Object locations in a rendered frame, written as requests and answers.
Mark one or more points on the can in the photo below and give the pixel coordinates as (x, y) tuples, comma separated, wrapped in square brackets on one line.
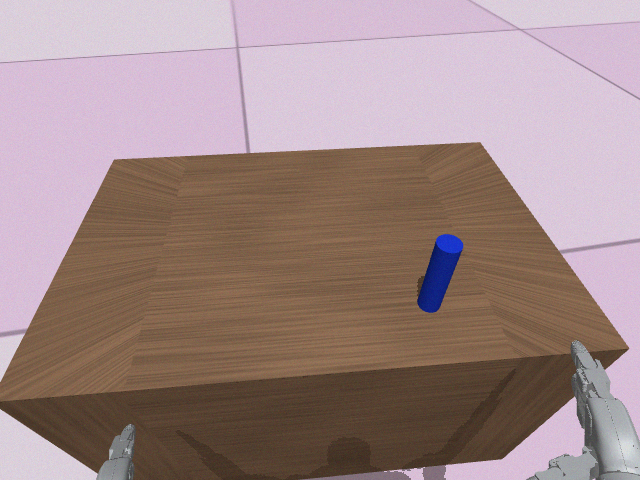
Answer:
[(443, 261)]

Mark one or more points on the right robot hand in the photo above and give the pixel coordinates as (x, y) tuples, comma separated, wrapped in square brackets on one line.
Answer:
[(611, 441)]

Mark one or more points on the left robot hand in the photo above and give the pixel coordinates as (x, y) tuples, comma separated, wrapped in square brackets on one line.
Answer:
[(120, 465)]

